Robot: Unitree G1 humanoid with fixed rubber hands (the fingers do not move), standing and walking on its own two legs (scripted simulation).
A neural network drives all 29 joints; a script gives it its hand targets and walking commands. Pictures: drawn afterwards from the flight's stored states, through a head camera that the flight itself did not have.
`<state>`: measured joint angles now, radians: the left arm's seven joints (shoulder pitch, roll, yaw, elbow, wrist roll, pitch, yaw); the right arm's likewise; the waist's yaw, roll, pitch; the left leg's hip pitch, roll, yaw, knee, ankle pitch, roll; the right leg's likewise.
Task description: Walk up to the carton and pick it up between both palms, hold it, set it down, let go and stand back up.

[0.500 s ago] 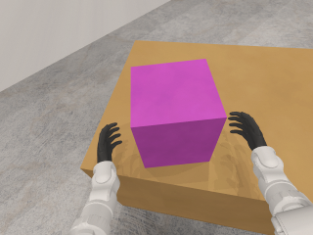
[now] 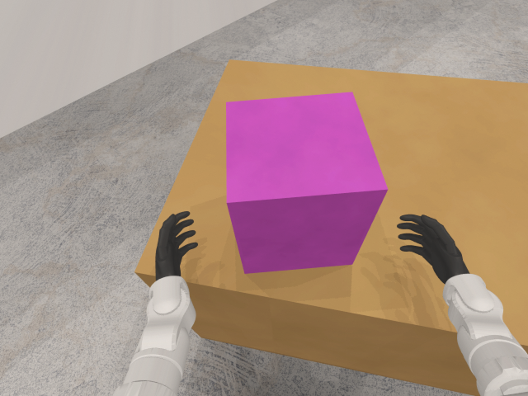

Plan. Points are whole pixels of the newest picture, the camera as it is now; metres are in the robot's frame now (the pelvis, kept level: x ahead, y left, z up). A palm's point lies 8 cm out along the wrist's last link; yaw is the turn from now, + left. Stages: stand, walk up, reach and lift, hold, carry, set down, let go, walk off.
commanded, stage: set down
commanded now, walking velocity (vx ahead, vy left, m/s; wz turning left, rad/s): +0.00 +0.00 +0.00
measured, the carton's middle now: (294, 189) +0.46 +0.03 -0.01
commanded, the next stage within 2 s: none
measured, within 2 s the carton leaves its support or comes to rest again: neither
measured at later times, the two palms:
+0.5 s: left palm (165, 305) +0.23 +0.19 +0.00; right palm (479, 319) +0.28 -0.25 -0.02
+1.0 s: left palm (150, 329) +0.20 +0.20 +0.00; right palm (494, 365) +0.23 -0.26 -0.02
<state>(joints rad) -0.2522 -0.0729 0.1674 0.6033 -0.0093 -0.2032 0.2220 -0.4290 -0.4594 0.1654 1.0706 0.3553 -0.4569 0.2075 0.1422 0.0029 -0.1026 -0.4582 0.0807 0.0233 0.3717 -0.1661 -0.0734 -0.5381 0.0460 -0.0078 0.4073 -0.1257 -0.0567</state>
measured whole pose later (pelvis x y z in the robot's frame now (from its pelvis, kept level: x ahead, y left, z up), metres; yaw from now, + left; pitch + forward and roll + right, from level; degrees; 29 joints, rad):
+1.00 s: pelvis +0.01 +0.00 +0.00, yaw +0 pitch +11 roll +1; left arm 0.25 -0.07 0.04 0.18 -0.01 -0.19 0.23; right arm 0.13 -0.50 0.10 0.71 0.40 -0.51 0.29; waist 0.10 -0.03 -0.11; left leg -0.37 0.08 0.02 0.37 -0.19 -0.06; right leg -0.45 0.05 -0.01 0.40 -0.14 -0.06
